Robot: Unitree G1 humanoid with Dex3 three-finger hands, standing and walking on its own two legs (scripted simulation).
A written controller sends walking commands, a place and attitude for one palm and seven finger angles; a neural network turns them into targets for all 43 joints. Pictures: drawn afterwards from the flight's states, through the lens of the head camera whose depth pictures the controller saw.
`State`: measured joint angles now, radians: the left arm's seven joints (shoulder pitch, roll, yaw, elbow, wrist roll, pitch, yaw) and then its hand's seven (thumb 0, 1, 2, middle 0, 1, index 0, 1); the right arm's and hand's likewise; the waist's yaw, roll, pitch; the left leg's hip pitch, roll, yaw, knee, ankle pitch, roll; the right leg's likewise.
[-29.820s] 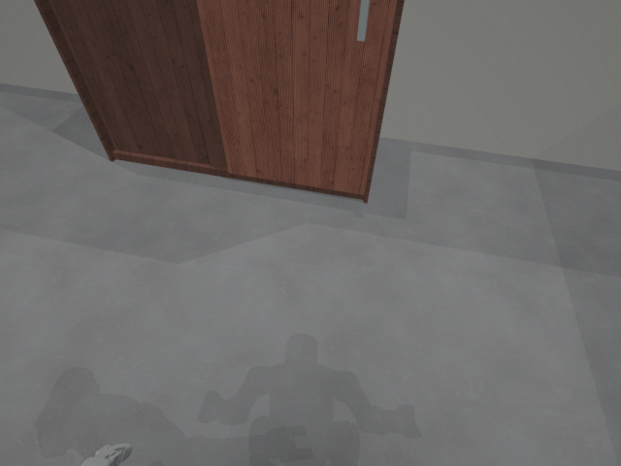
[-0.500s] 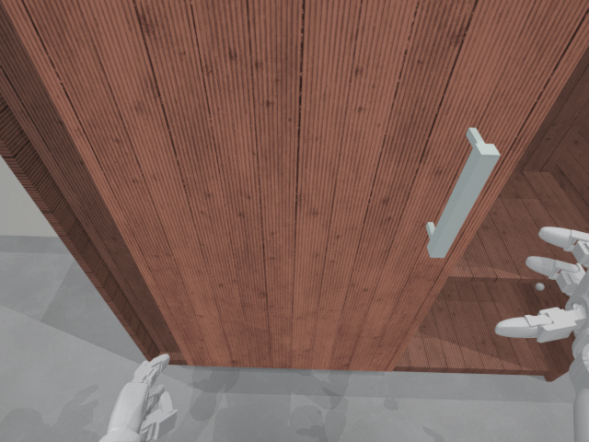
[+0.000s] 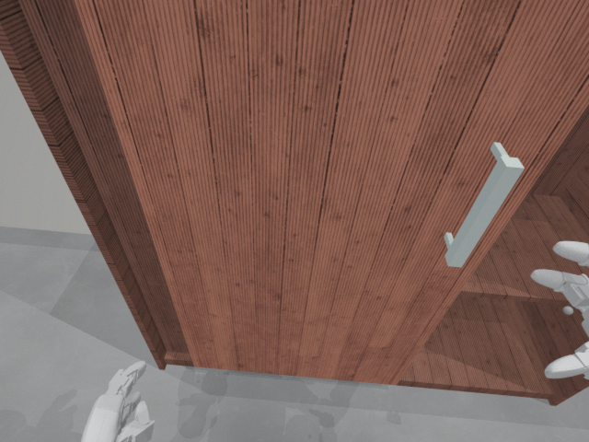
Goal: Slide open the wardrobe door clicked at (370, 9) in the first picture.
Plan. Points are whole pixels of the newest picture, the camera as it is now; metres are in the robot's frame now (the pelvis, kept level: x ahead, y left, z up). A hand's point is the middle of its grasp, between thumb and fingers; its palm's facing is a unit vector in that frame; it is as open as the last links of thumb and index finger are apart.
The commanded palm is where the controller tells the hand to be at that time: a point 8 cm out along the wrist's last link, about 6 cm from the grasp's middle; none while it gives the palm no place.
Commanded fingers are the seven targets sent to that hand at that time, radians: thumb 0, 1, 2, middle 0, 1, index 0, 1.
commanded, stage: draw the hand back to the body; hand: right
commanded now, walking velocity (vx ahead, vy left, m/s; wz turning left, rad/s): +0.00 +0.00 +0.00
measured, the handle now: (474, 208) +0.46 -0.26 +0.10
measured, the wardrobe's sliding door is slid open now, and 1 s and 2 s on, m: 0.54 0.54 0.54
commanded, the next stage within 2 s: step back with the hand held close in 1.24 s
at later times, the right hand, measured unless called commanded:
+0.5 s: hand out of the picture +0.22 -0.30 +0.15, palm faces +0.52 +0.81 -0.27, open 12.4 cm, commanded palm +0.18 -0.33 +0.17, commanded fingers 0.00 -0.28 -0.60 0.22 0.66 0.22 0.66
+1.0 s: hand out of the picture +0.20 -0.26 +0.18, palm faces +0.48 +0.80 -0.36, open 7.8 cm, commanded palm +0.16 -0.30 +0.19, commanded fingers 0.00 -0.90 -0.90 0.20 0.30 0.20 0.30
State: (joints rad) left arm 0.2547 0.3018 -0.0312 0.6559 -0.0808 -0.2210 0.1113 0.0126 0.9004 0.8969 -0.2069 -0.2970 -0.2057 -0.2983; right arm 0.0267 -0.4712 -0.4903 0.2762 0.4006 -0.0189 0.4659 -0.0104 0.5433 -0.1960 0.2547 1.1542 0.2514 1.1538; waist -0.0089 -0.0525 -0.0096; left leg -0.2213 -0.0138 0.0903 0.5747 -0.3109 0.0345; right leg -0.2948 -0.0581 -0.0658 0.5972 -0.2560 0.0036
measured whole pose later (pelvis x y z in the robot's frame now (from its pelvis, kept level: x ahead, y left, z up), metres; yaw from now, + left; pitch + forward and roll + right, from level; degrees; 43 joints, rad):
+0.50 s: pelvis +0.01 -0.02 +0.02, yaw +0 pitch -6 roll +1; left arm 0.16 0.22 -0.04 0.72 0.00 -0.22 0.09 0.01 0.90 0.90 -0.21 -0.30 -0.21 -0.30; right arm 0.29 -0.31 -0.33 -0.20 0.08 -0.09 -0.14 -0.01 0.06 -0.43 0.24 0.87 0.24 0.87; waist -0.09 -0.04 0.06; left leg -0.04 0.01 0.07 0.36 -0.22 0.01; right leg -0.12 -0.02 -0.09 0.40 -0.18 -0.02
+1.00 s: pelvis +0.02 +0.00 +0.02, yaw +0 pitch -7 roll +1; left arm 0.18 0.24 0.00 0.70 0.01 -0.14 0.08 0.01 0.90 0.90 -0.21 -0.30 -0.21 -0.30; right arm 0.48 -0.32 -0.33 -0.39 0.08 -0.10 -0.13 0.01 -0.79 -0.84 0.21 0.37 0.21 0.37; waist -0.07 -0.06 0.05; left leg 0.02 -0.02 0.08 0.33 -0.22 0.03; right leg -0.07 -0.05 -0.08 0.38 -0.19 0.01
